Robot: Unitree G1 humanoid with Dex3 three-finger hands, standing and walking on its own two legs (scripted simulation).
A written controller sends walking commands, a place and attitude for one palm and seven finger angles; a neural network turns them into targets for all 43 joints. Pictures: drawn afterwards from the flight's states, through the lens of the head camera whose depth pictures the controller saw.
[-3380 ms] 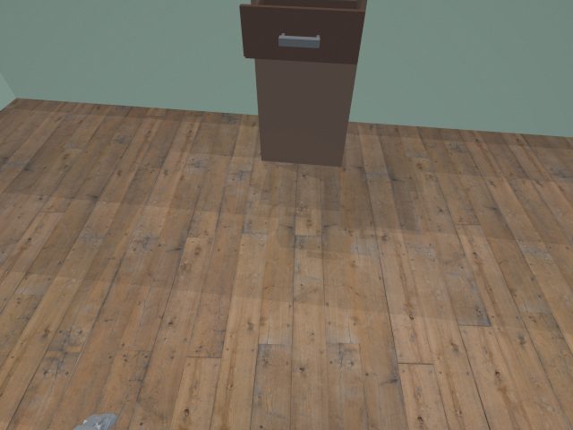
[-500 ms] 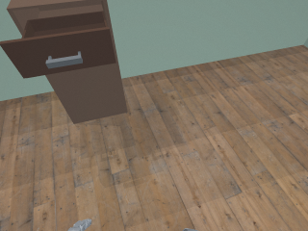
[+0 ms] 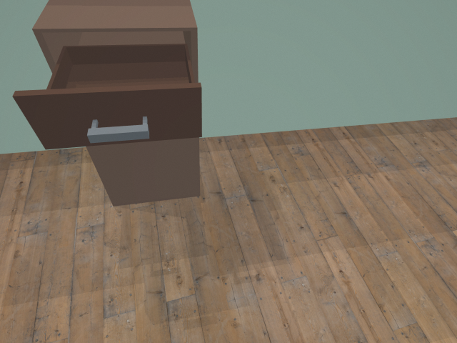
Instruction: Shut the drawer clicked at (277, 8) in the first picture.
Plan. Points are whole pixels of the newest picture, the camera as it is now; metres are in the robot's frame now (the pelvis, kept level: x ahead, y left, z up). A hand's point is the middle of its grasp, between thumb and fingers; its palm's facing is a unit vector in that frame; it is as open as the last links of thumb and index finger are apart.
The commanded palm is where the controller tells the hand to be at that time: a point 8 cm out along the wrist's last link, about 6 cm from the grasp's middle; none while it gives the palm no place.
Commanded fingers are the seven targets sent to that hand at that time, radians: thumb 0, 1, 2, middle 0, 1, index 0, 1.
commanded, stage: turn to face it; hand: left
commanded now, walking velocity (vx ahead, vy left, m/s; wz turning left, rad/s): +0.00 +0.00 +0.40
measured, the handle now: (120, 127) +0.55 +0.30 +0.02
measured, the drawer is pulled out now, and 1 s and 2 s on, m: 0.29 0.29 0.29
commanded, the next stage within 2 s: take the last steps up to it in 0.34 s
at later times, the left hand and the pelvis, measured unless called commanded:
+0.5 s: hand out of the picture +0.06 +0.15 -0.15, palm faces +0.24 -0.94 -0.25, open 7.3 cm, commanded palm none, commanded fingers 0.00 0.90 0.90 -0.20 -0.30 -0.20 -0.30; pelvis +0.04 -0.04 +0.00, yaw +12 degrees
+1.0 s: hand out of the picture +0.10 +0.17 -0.17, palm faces +0.24 -0.95 -0.19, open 7.4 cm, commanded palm none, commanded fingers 0.00 0.90 0.90 -0.20 -0.30 -0.20 -0.30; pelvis +0.11 -0.01 +0.00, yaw +13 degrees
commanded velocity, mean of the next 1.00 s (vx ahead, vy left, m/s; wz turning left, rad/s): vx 0.17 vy -0.01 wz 0.13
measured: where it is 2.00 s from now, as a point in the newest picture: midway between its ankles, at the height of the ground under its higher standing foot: (217, 325)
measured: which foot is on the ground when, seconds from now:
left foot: down 0.00-0.24, up 0.26-0.62, down 0.64-1.00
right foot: up 0.00-0.22, down 0.24-0.66, up 0.68-1.00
